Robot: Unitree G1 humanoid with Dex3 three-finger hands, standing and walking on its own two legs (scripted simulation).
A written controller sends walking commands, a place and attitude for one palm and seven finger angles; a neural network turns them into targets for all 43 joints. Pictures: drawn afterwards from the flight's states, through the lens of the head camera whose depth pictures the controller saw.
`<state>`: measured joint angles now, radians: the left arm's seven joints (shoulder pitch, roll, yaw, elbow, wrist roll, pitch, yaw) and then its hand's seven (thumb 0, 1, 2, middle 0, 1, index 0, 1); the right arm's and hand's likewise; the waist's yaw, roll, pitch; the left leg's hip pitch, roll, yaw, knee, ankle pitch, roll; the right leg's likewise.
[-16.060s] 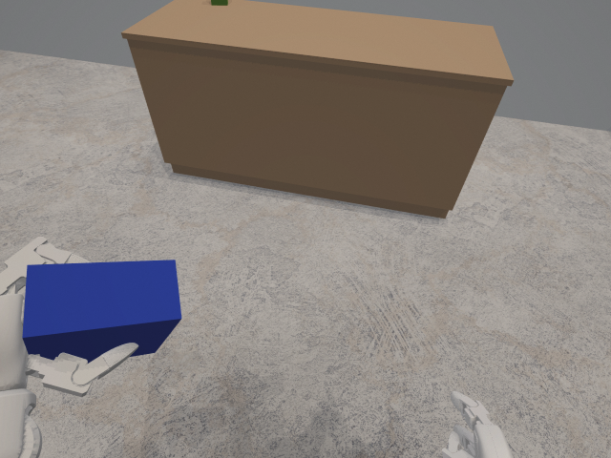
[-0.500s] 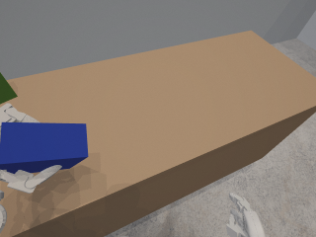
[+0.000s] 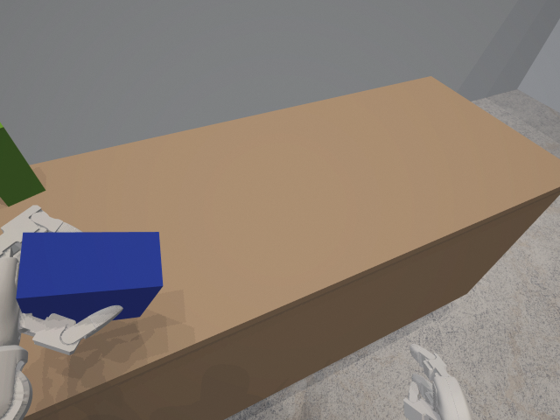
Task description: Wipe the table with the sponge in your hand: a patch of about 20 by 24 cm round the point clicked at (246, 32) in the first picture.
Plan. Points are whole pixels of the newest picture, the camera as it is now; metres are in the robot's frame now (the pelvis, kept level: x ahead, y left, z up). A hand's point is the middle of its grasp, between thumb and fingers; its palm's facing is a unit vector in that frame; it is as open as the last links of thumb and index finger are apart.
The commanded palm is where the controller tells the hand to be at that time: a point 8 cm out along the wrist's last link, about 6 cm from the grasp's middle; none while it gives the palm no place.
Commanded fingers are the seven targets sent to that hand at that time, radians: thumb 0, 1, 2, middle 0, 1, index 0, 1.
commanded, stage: look again from close up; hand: left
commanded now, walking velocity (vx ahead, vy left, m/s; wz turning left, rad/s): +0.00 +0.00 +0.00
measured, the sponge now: (111, 281) +0.23 +0.21 +0.14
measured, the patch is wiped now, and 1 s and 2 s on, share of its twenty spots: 0.00 0.00 0.00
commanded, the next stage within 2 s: shuffle to correct the standing spot in 0.04 s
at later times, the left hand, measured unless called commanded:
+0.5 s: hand (98, 287) +0.21 +0.21 +0.16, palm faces +0.37 -0.86 -0.35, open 10.1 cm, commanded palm +0.16 +0.25 +0.18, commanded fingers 0.00 0.10 1.30 -1.20 -1.60 -1.20 -1.60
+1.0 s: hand (146, 276) +0.23 +0.17 +0.16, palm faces +0.34 -0.88 -0.34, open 10.1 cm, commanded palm +0.17 +0.21 +0.18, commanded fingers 0.00 0.10 1.30 -1.20 -1.60 -1.20 -1.60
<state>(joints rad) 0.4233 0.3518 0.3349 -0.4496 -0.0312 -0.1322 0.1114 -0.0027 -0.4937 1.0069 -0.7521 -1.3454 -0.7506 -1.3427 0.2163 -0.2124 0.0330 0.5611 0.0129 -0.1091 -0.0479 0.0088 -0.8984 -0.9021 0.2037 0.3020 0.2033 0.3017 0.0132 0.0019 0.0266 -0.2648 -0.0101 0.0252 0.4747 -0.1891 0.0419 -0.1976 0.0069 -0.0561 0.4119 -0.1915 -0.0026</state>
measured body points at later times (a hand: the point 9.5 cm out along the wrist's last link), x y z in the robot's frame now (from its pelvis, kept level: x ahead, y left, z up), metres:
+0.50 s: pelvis +0.00 -0.03 +0.00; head -0.01 -0.02 +0.45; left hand +0.19 +0.26 +0.18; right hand +0.17 -0.25 -0.07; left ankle +0.04 +0.09 -0.74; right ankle +0.02 -0.12 -0.74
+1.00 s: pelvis +0.02 -0.07 +0.00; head +0.01 -0.07 +0.45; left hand +0.20 +0.21 +0.18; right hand +0.19 -0.30 -0.08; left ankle +0.04 +0.09 -0.74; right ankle +0.02 -0.12 -0.74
